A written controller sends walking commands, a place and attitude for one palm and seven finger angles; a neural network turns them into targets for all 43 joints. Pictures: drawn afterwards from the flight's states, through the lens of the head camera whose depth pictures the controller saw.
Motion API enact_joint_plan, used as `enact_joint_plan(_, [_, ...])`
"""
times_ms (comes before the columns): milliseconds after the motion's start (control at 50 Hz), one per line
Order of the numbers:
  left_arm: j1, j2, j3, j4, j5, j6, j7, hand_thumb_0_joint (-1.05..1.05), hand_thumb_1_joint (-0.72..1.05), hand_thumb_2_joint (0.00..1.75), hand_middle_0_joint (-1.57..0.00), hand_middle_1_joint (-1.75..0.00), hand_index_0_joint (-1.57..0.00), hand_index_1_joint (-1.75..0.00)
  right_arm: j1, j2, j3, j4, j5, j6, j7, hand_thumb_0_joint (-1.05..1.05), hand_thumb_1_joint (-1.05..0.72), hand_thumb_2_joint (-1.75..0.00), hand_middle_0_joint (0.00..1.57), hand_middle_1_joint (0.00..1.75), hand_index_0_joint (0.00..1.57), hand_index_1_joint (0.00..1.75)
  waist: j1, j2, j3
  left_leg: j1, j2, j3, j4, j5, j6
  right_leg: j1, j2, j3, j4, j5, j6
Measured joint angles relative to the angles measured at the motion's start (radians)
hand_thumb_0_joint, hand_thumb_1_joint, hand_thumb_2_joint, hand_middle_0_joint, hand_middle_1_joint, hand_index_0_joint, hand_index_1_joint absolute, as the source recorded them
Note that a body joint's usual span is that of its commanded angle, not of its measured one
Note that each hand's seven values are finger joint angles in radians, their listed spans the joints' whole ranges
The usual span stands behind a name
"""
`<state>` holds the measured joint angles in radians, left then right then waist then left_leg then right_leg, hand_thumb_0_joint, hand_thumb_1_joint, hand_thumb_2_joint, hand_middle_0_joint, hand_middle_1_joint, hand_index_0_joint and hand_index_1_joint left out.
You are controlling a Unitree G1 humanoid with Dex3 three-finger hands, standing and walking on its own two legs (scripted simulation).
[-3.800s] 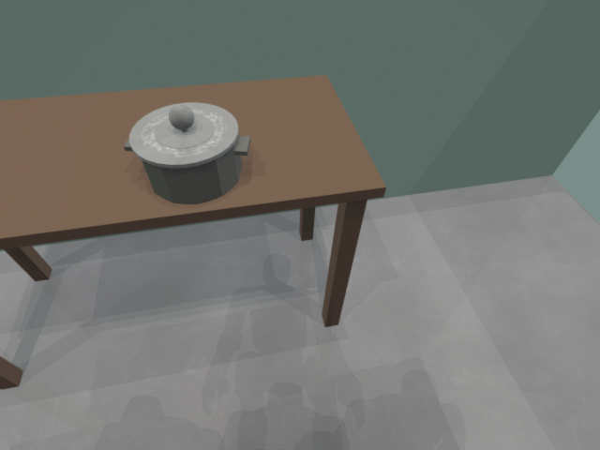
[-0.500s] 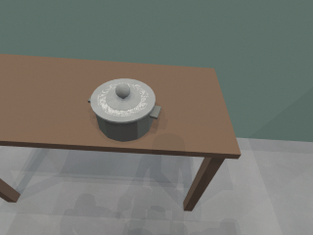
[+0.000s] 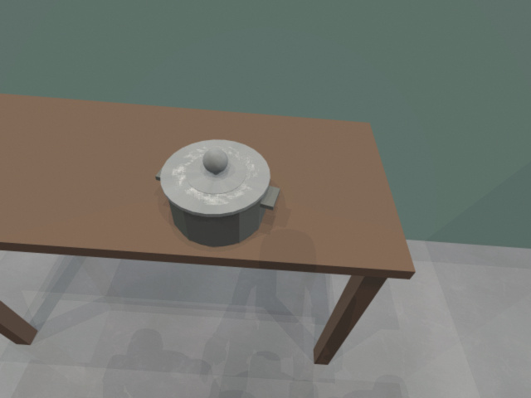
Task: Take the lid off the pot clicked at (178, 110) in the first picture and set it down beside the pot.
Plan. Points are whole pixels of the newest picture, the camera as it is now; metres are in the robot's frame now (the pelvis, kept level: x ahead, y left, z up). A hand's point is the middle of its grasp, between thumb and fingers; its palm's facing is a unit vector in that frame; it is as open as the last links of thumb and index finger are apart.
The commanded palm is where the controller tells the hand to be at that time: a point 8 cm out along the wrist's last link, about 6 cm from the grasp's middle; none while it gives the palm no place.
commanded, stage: look again from close up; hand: left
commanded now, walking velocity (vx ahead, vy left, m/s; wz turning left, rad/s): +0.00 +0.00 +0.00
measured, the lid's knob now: (215, 160) +0.50 +0.13 +0.08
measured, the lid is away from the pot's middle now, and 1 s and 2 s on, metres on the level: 0.00 0.00 0.00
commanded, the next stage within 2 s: lift the closed hand beside the body in 0.30 s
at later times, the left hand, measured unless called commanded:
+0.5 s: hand out of the picture +0.06 +0.19 -0.14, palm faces +0.13 -0.96 -0.24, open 7.2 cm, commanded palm +0.09 +0.23 -0.06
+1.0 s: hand out of the picture +0.12 +0.21 -0.05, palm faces +0.30 -0.90 -0.32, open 3.1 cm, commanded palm +0.08 +0.25 +0.00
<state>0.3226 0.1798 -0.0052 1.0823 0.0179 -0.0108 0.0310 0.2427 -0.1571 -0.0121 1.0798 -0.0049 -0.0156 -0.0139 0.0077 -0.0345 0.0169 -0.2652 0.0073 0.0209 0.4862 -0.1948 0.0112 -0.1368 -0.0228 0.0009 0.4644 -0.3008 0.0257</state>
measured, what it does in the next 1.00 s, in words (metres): stands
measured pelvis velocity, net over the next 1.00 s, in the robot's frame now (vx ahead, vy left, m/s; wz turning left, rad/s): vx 0.01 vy -0.02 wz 0.05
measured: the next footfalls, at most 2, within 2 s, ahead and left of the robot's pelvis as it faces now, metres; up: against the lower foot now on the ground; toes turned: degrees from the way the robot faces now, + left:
none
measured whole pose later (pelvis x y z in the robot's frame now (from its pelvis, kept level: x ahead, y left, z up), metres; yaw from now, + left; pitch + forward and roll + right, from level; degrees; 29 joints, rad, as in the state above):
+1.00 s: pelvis +0.01 -0.02 +0.00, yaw +3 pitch -1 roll -1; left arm 0.59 0.22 0.10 0.07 -0.04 0.03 0.11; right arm 0.16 -0.23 0.00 0.60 0.00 -0.11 -0.06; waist 0.05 0.02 0.01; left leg -0.28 0.02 -0.04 0.50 -0.21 -0.01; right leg -0.12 -0.01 -0.05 0.47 -0.33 0.00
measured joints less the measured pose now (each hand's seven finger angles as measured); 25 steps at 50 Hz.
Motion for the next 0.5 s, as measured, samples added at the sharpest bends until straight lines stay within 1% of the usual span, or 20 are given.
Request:
enact_joint_plan(400, [0.0,-0.002,0.0,0.008,-0.001,0.001,0.001,0.01,0.91,0.9,-0.2,-0.3,-0.2,-0.3,0.024,0.01,0.002,0.024,0.0,0.004,-0.001,0.0,-0.92,-0.9,0.2,0.29,0.2,0.3,-0.004,0.001,0.014,0.015,-0.005,-0.004,-0.011,-0.001,0.002,0.02,-0.004,-0.005,-0.019,0.002,0.002])
enact_joint_plan(420, [0.0,0.0,-0.007,0.005,-0.001,-0.001,0.0,0.01,0.91,0.9,-0.2,-0.3,-0.2,-0.3,0.026,0.01,0.004,0.016,-0.005,0.005,0.0,0.0,-0.92,-0.9,0.2,0.29,0.2,0.3,-0.006,-0.001,0.021,0.018,-0.008,-0.003,-0.013,0.0,0.003,0.019,-0.007,-0.005,-0.012,-0.001,-0.002])
enact_joint_plan(440, [0.031,0.005,-0.018,-0.106,-0.038,0.031,0.006,0.01,0.91,0.9,-0.2,-0.3,-0.2,-0.3,0.042,0.006,0.009,-0.017,0.008,-0.009,0.003,0.0,-0.92,-0.9,0.2,0.29,0.2,0.3,-0.009,0.0,0.028,0.013,-0.013,-0.007,-0.01,0.001,0.004,0.014,-0.011,-0.009,0.0,-0.007,-0.003])
enact_joint_plan(460, [0.077,0.011,-0.036,-0.27,-0.068,0.047,0.028,0.01,0.91,0.9,-0.2,-0.3,-0.2,-0.31,0.063,-0.001,0.016,-0.057,0.023,-0.048,-0.001,0.01,-0.92,-0.9,0.2,0.3,0.2,0.3,-0.008,0.003,0.035,0.011,-0.017,-0.011,-0.008,0.002,0.004,0.011,-0.015,-0.013,0.008,-0.011,-0.005])
enact_joint_plan(480, [0.118,0.016,-0.037,-0.42,-0.076,0.047,0.059,0.02,0.91,0.9,-0.21,-0.31,-0.21,-0.32,0.077,-0.008,0.02,-0.087,0.034,-0.094,-0.007,0.01,-0.92,-0.9,0.2,0.3,0.2,0.3,-0.008,0.006,0.037,0.013,-0.02,-0.013,-0.01,0.004,0.003,0.012,-0.017,-0.015,0.01,-0.014,-0.008])
enact_joint_plan(500, [0.142,0.016,-0.03,-0.536,-0.075,0.038,0.087,0.02,0.92,0.9,-0.22,-0.32,-0.22,-0.33,0.081,-0.015,0.021,-0.109,0.039,-0.131,-0.012,0.01,-0.92,-0.9,0.2,0.3,0.2,0.3,-0.013,0.012,0.038,0.018,-0.022,-0.016,-0.016,0.008,0.002,0.017,-0.019,-0.019,0.007,-0.013,-0.008])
